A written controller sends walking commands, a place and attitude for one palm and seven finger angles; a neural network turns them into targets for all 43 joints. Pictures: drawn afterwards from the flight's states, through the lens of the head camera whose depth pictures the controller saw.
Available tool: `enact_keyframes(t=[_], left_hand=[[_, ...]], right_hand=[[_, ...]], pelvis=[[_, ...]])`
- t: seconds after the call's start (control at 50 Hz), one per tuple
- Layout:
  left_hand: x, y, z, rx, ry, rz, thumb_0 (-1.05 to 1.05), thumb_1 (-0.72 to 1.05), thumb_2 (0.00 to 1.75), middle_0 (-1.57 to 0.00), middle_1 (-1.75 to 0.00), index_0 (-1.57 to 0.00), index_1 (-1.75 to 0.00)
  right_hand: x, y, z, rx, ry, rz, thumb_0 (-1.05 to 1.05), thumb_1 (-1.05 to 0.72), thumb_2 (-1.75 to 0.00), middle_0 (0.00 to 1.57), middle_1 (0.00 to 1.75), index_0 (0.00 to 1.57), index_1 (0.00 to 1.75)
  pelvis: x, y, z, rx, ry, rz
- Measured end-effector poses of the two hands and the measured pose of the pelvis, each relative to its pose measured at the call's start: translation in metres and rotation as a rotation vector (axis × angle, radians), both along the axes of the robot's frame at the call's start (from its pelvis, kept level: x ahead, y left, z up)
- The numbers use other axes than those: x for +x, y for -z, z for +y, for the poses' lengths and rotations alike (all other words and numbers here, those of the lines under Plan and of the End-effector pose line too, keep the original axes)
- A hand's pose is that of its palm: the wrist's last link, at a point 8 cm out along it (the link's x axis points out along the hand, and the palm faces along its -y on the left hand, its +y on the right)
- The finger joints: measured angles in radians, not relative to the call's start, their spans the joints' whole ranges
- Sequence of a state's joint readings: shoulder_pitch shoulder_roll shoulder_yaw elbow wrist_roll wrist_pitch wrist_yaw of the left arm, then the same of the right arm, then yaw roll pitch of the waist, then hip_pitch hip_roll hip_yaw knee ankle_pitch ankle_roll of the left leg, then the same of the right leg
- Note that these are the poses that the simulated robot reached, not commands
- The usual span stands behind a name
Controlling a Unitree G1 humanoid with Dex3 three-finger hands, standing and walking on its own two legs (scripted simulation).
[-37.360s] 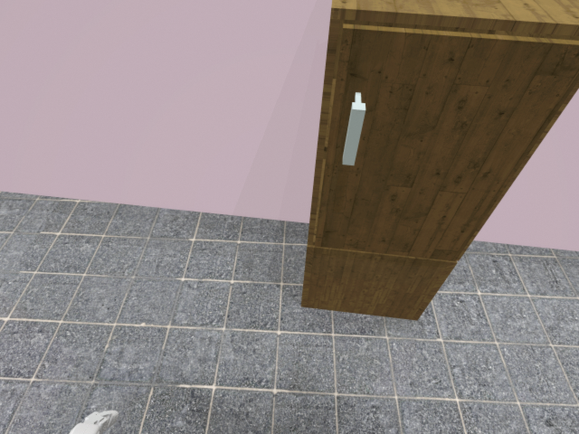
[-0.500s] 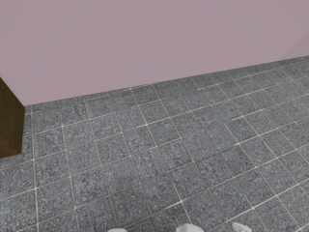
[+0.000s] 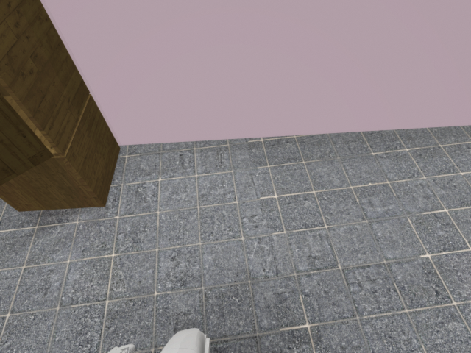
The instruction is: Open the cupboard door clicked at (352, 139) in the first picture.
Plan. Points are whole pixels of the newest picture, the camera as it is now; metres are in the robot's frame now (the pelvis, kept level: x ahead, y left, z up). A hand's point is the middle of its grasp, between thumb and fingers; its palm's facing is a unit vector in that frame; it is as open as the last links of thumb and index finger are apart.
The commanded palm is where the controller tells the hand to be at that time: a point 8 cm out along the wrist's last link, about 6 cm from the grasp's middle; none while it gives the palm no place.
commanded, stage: turn to face it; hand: left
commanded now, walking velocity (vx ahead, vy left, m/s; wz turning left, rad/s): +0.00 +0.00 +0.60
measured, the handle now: out of the picture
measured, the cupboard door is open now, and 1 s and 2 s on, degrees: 40 40 40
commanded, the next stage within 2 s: take the last steps up to it in 1.20 s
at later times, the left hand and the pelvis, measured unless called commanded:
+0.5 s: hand out of the picture +0.05 +0.25 -0.16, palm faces +0.30 -0.92 -0.27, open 7.4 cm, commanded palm none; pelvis +0.00 +0.01 -0.01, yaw +17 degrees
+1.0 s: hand out of the picture -0.08 +0.21 -0.20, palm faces +0.59 -0.78 -0.22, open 7.4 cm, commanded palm none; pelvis +0.00 +0.02 -0.02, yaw +35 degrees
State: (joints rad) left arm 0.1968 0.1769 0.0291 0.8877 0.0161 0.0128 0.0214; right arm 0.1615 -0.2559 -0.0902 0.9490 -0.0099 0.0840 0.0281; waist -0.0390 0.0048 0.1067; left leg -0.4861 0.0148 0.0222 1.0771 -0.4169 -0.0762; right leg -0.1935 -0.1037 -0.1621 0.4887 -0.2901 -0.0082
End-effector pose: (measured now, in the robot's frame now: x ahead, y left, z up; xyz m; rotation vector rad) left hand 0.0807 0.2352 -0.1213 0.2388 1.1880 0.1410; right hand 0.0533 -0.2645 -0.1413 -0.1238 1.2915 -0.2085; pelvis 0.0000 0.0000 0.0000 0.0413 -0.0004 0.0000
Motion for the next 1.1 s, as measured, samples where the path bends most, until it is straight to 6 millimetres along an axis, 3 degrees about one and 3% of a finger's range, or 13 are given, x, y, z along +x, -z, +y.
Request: enact_keyframes(t=[0.1, 0.22, 0.28, 0.38, 0.48, 0.58, 0.64, 0.74, 0.84, 0.98, 1.1], left_hand=[[-0.035, 0.013, 0.013, -0.025, -0.103, 0.035, 0.01, 0.91, 0.89, -0.21, -0.3, -0.2, -0.3], [-0.078, 0.042, 0.05, -0.036, -0.228, 0.104, 0.01, 0.91, 0.89, -0.21, -0.3, -0.2, -0.3], [-0.084, 0.038, 0.062, -0.022, -0.266, 0.114, 0.01, 0.91, 0.89, -0.2, -0.3, -0.2, -0.3], [-0.075, 0.021, 0.07, -0.007, -0.299, 0.047, 0.01, 0.91, 0.89, -0.2, -0.3, -0.2, -0.3], [-0.06, 0.009, 0.064, 0.013, -0.32, -0.022, 0.01, 0.91, 0.89, -0.2, -0.3, -0.2, -0.3], [-0.054, 0.005, 0.044, 0.048, -0.348, -0.086, 0.01, 0.91, 0.89, -0.2, -0.3, -0.2, -0.3], [-0.065, 0.0, 0.029, 0.052, -0.383, -0.086, 0.01, 0.91, 0.89, -0.2, -0.3, -0.2, -0.3], [-0.091, 0.0, 0.007, 0.015, -0.459, -0.037, 0.01, 0.91, 0.89, -0.2, -0.3, -0.2, -0.3], [-0.122, 0.011, -0.003, -0.032, -0.544, -0.005, 0.01, 0.9, 0.89, -0.21, -0.3, -0.2, -0.3], [-0.187, 0.042, 0.007, -0.077, -0.68, 0.085, 0.01, 0.9, 0.89, -0.21, -0.3, -0.2, -0.3], [-0.204, 0.03, 0.018, -0.059, -0.731, 0.11, 0.01, 0.91, 0.89, -0.2, -0.3, -0.2, -0.3]], right_hand=[[0.041, -0.006, 0.015, -0.018, -0.118, -0.029, 0.01, -0.91, -0.89, 0.2, 0.3, 0.19, 0.3], [0.094, -0.009, 0.048, -0.063, -0.25, -0.143, 0.01, -0.91, -0.89, 0.2, 0.3, 0.19, 0.3], [0.1, -0.016, 0.059, -0.073, -0.29, -0.158, 0.0, -0.91, -0.89, 0.2, 0.3, 0.2, 0.3], [0.098, -0.02, 0.067, -0.065, -0.331, -0.13, 0.0, -0.91, -0.89, 0.2, 0.3, 0.2, 0.3], [0.093, -0.012, 0.06, -0.039, -0.355, -0.083, 0.0, -0.9, -0.89, 0.2, 0.3, 0.2, 0.3], [0.096, 0.009, 0.043, -0.004, -0.371, -0.043, 0.01, -0.9, -0.89, 0.2, 0.3, 0.2, 0.3], [0.104, 0.014, 0.036, 0.0, -0.401, -0.02, 0.01, -0.91, -0.89, 0.2, 0.3, 0.2, 0.3], [0.121, 0.004, 0.038, 0.0, -0.456, -0.003, 0.01, -0.91, -0.89, 0.2, 0.3, 0.2, 0.3], [0.143, -0.006, 0.061, -0.014, -0.552, -0.014, 0.01, -0.91, -0.89, 0.2, 0.3, 0.19, 0.3], [0.175, -0.009, 0.119, -0.038, -0.694, -0.131, 0.01, -0.91, -0.89, 0.2, 0.3, 0.19, 0.3], [0.173, -0.02, 0.142, -0.032, -0.747, -0.149, 0.0, -0.91, -0.89, 0.2, 0.3, 0.2, 0.3]], pelvis=[[0.001, 0.003, 0.006, -0.003, -0.071, -0.002], [0.001, 0.021, 0.027, -0.027, -0.15, 0.0], [0.001, 0.016, 0.029, -0.038, -0.176, 0.001], [0.001, 0.007, 0.029, -0.052, -0.227, 0.003], [0.004, 0.005, 0.018, -0.055, -0.284, 0.002], [0.01, 0.015, -0.002, -0.036, -0.345, 0.006], [0.01, 0.013, -0.008, -0.037, -0.396, -0.013], [0.014, 0.004, -0.011, -0.016, -0.464, -0.015], [0.013, 0.003, -0.006, -0.004, -0.532, -0.008], [0.002, 0.019, 0.015, -0.027, -0.602, -0.012], [0.0, 0.007, 0.018, -0.048, -0.634, -0.012]])
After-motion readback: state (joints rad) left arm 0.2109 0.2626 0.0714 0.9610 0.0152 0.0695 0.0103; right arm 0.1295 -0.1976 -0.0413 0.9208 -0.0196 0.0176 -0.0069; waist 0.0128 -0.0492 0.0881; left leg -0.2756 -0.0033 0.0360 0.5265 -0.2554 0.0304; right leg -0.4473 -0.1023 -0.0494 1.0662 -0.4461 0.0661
